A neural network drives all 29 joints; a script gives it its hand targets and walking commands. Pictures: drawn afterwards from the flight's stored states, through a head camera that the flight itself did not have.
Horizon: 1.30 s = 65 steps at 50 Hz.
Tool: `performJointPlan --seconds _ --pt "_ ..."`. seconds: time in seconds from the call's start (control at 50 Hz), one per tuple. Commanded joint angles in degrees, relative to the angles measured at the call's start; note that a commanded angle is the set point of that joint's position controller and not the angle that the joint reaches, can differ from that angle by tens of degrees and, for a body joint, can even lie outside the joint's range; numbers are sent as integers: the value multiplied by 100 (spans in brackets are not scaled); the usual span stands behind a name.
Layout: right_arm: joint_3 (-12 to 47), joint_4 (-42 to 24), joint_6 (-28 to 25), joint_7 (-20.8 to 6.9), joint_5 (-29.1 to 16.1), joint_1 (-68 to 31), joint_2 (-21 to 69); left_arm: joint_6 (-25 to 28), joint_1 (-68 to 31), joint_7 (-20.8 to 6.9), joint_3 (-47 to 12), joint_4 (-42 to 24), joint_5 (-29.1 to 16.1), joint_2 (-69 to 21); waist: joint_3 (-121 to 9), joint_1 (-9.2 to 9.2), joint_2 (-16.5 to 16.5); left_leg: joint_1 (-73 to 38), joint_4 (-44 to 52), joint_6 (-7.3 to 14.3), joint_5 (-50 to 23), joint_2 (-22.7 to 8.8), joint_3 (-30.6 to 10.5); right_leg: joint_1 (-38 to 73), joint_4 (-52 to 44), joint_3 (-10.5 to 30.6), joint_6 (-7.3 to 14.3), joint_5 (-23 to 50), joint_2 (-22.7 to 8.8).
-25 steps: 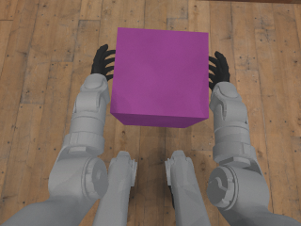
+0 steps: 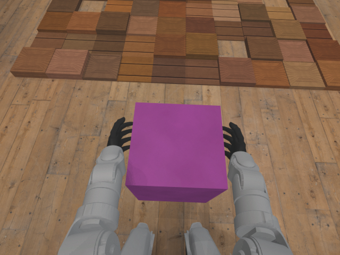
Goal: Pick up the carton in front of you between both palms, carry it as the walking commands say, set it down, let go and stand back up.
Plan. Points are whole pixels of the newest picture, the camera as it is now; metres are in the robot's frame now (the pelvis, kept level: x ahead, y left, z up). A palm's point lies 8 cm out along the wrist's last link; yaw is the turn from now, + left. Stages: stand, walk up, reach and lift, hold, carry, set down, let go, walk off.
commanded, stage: reach and lift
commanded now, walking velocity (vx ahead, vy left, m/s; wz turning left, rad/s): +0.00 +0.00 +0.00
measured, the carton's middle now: (174, 158) +0.38 -0.01 -0.10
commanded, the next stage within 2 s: hold in 1.52 s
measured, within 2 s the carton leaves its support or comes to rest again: neither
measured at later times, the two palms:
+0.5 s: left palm (90, 140) +0.33 +0.15 +0.11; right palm (259, 144) +0.33 -0.15 +0.11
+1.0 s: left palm (85, 138) +0.33 +0.15 +0.13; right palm (265, 142) +0.32 -0.15 +0.13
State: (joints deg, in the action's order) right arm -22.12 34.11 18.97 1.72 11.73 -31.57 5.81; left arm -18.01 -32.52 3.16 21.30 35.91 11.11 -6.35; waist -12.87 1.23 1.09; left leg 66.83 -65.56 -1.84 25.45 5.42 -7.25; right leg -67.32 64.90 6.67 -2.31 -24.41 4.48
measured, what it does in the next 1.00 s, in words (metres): rises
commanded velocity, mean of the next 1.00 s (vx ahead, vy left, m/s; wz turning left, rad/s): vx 0.00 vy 0.00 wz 0.00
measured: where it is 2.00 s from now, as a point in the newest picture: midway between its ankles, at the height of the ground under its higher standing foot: outside the picture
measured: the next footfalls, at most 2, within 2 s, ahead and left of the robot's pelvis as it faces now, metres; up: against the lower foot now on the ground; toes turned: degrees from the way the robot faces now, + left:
none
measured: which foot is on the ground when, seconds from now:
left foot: down 0.00-1.00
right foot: down 0.00-1.00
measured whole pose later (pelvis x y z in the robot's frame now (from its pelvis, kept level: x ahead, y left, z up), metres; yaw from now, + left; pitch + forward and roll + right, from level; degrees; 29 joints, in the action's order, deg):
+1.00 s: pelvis +0.03 +0.00 +0.10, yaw +0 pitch -4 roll +0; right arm -17.3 21.1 35.8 -0.7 16.9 -18.5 9.6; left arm -35.1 -18.7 -0.7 18.0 21.7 16.9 -9.7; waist 0.1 0.2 0.3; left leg 9.2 -25.5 -0.8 12.7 2.4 -8.0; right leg -9.9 25.4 7.8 -0.9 -11.8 2.4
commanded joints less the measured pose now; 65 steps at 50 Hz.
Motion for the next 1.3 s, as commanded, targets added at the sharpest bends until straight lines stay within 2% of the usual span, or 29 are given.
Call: performJointPlan --seconds 0.0,0.18,0.32,0.44,0.52,0.62,0.8,0.94,1.28 --pt "3384 144 -55 -1354 -752 -2867 5995 47 -2792 -1357 -3303 141 -707 -6096 -3257 32 -51 -2355 1279 67 -1483 299 437 2784 -1162 -458 133 1577 340" --pt "3728 -202 92 -1364 -758 -1807 5961 -130 -1743 -1418 -3636 -250 -730 -6034 -2388 -22 -108 -3826 2438 84 -2307 170 273 4198 -2313 -267 155 2352 228" --pt "4036 -670 525 -1387 -893 -1154 5919 -585 -1061 -1488 -3931 -737 -847 -5950 -1612 -73 -97 -4919 3352 75 -2793 76 249 5249 -3208 -224 118 2808 145" --pt "4279 -1235 1060 -1421 -1029 -854 5835 -1131 -727 -1571 -4142 -1289 -981 -5910 -838 -110 -90 -5608 4039 75 -2784 17 232 5975 -3908 -199 110 2764 107" --pt "3994 -1216 1369 -1471 -893 -770 5746 -1448 -683 -1627 -3867 -1284 -869 -5757 -102 -89 -87 -5707 4349 91 -2188 -5 270 6009 -4217 -235 159 2161 95" --pt "3582 -995 1482 -1568 -728 -1237 5732 -1561 -1161 -1735 -3485 -1097 -703 -5706 371 -105 -84 -5592 4452 157 -1352 -40 334 5903 -4317 -290 196 1324 53" --pt "3697 -1075 1473 -1615 -789 -1892 5894 -1544 -1788 -1794 -3538 -1153 -728 -5850 -108 -109 -112 -5755 4384 166 -1330 -43 369 6119 -4260 -326 169 1317 41" --pt "3683 -1156 1551 -1594 -778 -1707 5814 -1620 -1602 -1773 -3522 -1230 -700 -5756 -160 -112 -105 -5927 4480 131 -1664 -21 386 6295 -4363 -333 137 1659 62" --pt "3932 -1854 1784 -1542 -964 -921 5659 -1860 -833 -1709 -3825 -1959 -910 -5628 -199 -107 -94 -6404 4644 58 -2738 32 314 6685 -4528 -282 92 2685 118"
